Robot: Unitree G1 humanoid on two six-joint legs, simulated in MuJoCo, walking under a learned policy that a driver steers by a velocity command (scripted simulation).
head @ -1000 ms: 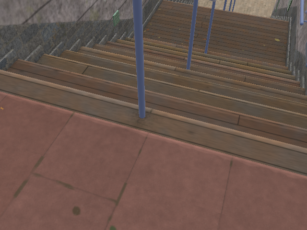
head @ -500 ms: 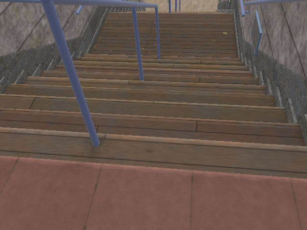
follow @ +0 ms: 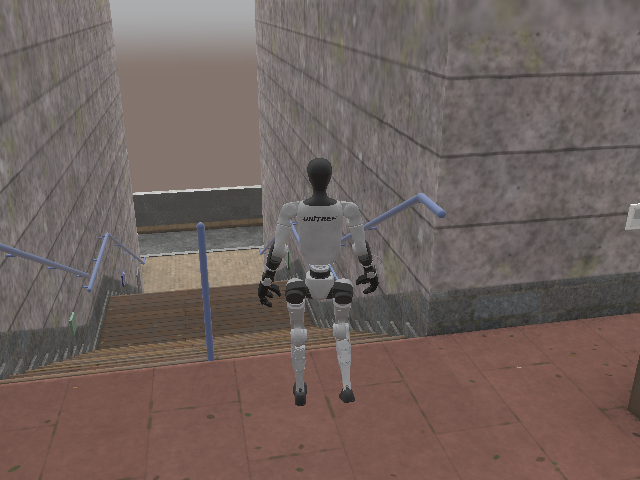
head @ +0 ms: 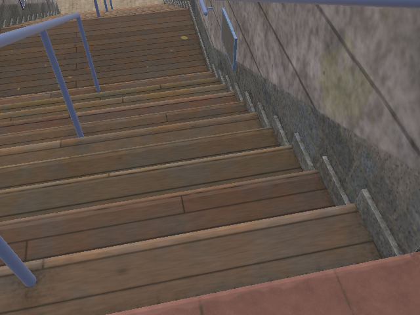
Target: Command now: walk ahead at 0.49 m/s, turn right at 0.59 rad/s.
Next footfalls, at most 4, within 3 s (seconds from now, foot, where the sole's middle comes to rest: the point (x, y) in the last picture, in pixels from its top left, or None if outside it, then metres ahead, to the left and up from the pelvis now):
0.32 right None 0.31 -0.17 -0.77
0.72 left None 0.23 0.08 -0.77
1.22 right None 0.41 -0.10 -0.77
1.82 left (144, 272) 0.68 0.27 -0.94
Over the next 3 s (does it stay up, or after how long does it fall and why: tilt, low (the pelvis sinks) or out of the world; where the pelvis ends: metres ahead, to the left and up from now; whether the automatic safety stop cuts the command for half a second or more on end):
stays up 1.03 0.13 -0.35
